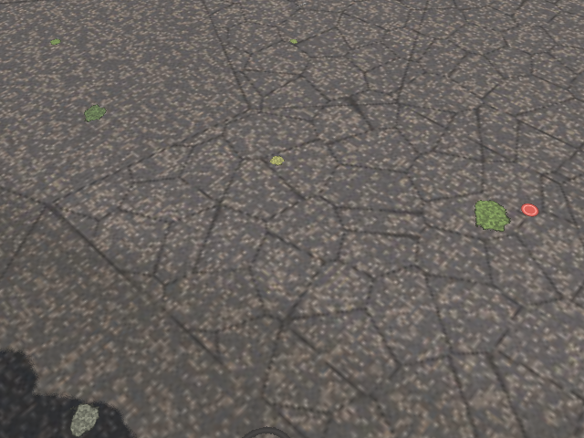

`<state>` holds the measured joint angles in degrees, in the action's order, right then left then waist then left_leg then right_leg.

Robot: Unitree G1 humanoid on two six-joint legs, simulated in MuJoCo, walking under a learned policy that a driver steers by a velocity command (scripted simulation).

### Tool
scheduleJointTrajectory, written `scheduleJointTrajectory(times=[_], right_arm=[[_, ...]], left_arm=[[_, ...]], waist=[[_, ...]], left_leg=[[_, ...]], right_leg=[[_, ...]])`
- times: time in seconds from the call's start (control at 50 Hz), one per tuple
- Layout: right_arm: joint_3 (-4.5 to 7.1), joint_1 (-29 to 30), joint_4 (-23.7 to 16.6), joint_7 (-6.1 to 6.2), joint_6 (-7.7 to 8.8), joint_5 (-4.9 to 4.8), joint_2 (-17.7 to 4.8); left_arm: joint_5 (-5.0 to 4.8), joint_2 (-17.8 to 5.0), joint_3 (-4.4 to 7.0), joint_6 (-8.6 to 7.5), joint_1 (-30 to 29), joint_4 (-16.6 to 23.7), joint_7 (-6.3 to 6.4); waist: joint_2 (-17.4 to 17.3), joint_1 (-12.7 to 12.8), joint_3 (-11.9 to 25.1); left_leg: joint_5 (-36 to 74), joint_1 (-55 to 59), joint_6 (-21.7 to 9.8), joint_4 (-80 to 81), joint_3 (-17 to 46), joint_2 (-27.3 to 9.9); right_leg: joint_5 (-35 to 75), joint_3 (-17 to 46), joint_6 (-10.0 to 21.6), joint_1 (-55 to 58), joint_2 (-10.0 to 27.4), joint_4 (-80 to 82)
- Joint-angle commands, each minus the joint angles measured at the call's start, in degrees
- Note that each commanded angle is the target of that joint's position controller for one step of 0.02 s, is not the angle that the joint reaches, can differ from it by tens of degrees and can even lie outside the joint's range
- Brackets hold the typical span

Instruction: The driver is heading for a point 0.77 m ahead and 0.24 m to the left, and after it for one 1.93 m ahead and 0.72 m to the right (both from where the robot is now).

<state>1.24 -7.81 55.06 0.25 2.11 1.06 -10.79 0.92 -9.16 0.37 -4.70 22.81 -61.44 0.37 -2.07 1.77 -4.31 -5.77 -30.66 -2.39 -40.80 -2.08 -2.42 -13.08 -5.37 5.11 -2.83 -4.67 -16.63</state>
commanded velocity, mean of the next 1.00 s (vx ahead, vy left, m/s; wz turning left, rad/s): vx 0.07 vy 0.00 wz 0.00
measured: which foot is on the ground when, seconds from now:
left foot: up 0.00-0.08, down 0.10-1.00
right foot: down 0.00-0.12, up 0.14-0.42, down 0.44-1.00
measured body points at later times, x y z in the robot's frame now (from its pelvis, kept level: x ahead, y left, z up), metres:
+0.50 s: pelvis +0.08 +0.01 +0.00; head +0.08 +0.00 +0.44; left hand +0.10 +0.23 -0.16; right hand +0.08 -0.21 -0.17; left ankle +0.12 +0.09 -0.74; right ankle +0.09 -0.11 -0.74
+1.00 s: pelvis +0.10 -0.02 +0.00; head +0.10 -0.02 +0.45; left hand +0.07 +0.19 -0.16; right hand +0.07 -0.22 -0.16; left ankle +0.12 +0.09 -0.74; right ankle +0.09 -0.11 -0.74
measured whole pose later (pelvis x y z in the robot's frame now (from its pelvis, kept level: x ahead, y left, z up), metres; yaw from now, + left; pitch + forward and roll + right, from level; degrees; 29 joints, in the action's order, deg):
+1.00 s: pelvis +0.10 -0.02 +0.00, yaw +0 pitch -2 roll +0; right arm -0.4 -17.7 66.5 2.3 0.6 0.4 -7.0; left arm 0.5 -6.4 -0.8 -1.1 18.9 -65.8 2.5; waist -0.2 -0.4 -1.3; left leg -10.3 -10.6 -1.3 -22.5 -2.8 0.3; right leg -13.0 -1.9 2.2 -7.9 -1.7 -22.4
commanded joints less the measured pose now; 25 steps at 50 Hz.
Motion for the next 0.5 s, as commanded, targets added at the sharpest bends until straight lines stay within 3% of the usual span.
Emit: scheduleJointTrajectory(times=[0.02,0.08,0.1,0.12,0.14,0.16,0.18,0.2,0.26,0.3,0.38,0.42,0.44,0.46,0.5], right_arm=[[0.23,-3.83,-0.31,0.88,0.34,-0.04,-2.88],[0.68,-9.02,1.95,1.37,1.46,0.38,-3.46],[1.65,-13.47,3.28,1.52,2.01,0.76,-6.47],[2.51,-17.04,3.68,1.41,2.41,1.02,-10.44],[3.16,-19.52,4.33,1.14,1.42,-0.69,-11.05],[2.37,-17.27,3.93,0.83,1.05,-1.19,-7.83],[1.82,-13.19,3.01,0.74,0.94,-1.02,-6.20],[1.30,-10.59,2.80,0.88,0.88,-0.42,-4.56],[0.05,-7.31,3.07,1.64,1.27,0.20,-1.71],[-0.25,-8.46,3.91,1.90,1.53,0.55,-2.63],[-0.02,-9.26,4.78,1.73,0.50,-0.20,-4.85],[-0.14,-9.43,4.97,1.61,-0.21,-0.66,-4.11],[-0.17,-9.92,5.05,1.53,-0.40,-0.69,-3.51],[-0.28,-12.19,5.40,1.34,-0.87,-1.25,-1.84],[-0.40,-12.72,6.55,1.36,-1.25,-0.71,-1.26]], left_arm=[[0.27,-6.71,0.79,0.12,2.06,0.86,0.79],[-0.23,-7.37,1.07,0.77,1.83,0.17,1.16],[0.02,-6.59,0.93,0.73,3.67,0.29,1.12],[0.17,-3.42,0.32,0.66,7.40,0.80,1.12],[-0.71,-3.20,0.69,1.77,9.24,-0.28,1.10],[0.70,-6.55,1.68,2.51,4.37,0.37,1.04],[1.20,-5.48,1.82,2.75,0.46,1.31,0.62],[0.94,-4.06,1.68,2.97,-1.24,1.36,0.35],[0.65,-1.25,1.13,3.98,1.05,-0.37,0.63],[0.13,-0.52,0.70,4.71,0.27,-0.71,1.29],[-0.20,-1.33,0.24,5.78,-1.12,-1.54,1.97],[0.43,-2.03,0.00,5.48,-1.70,-1.75,2.01],[0.99,-3.14,-0.04,4.98,-1.28,-1.57,2.07],[0.38,-5.05,0.21,4.67,-2.98,-1.51,2.04],[-0.33,-2.72,-0.38,3.85,-3.87,-1.89,1.76]], waist=[[7.80,-1.51,2.85],[5.34,-3.83,3.75],[1.40,-4.38,6.87],[-7.25,-3.02,9.05],[-14.06,-5.83,10.66],[-6.02,-4.84,6.46],[-2.64,-3.72,3.32],[-0.65,-2.14,1.67],[-1.53,1.01,3.60],[-2.35,0.61,4.98],[-3.09,-0.16,5.02],[-0.83,-0.11,2.25],[0.64,-0.57,0.86],[5.24,-2.94,-2.01],[7.33,-3.21,-2.33]], left_leg=[[-1.18,8.95,-1.01,3.99,-1.27,1.88],[0.38,17.90,-2.98,15.18,-1.01,2.41],[6.17,25.50,-4.29,14.48,3.69,-2.01],[20.40,33.54,-8.63,14.88,15.66,-12.77],[18.65,35.03,-18.30,21.39,28.89,-20.94],[11.10,29.94,-18.24,24.37,28.51,-19.97],[8.20,24.25,-16.66,26.31,24.44,-17.64],[8.70,20.04,-14.51,28.12,19.77,-15.27],[17.65,14.38,-10.33,27.36,9.12,-9.21],[17.94,15.00,-9.82,26.19,7.22,-8.33],[-2.68,13.12,-8.45,26.60,9.03,-7.84],[-15.14,8.54,-4.89,27.11,9.80,-6.43],[-17.59,7.16,-2.97,26.38,9.72,-5.29],[-15.14,8.86,-1.62,26.25,6.97,-1.83],[-6.55,19.29,-0.97,22.57,5.01,-1.03]], right_leg=[[46.66,5.76,5.13,-1.49,15.66,-2.67],[33.78,7.85,3.98,-1.27,15.22,-10.07],[21.59,6.73,3.26,-4.78,12.92,-16.57],[-0.75,3.01,1.82,-13.65,7.41,-27.70],[-23.76,-0.68,0.04,-23.05,0.37,-40.68],[-25.11,3.79,-0.72,-25.92,2.64,-46.98],[-20.42,5.57,-1.27,-25.51,3.90,-47.17],[-16.28,6.51,-1.99,-23.56,5.40,-44.83],[-10.97,5.38,-3.93,-13.66,5.82,-35.26],[-10.70,4.62,-4.51,-11.12,5.22,-27.53],[-3.65,3.27,-4.37,-5.98,4.87,-15.71],[1.77,5.27,-3.79,-1.90,6.58,-7.57],[2.19,8.98,-3.43,-1.39,10.05,-4.88],[-2.32,11.57,-2.20,-7.89,11.18,-3.81],[-5.51,12.24,-2.43,-15.80,11.19,0.03]])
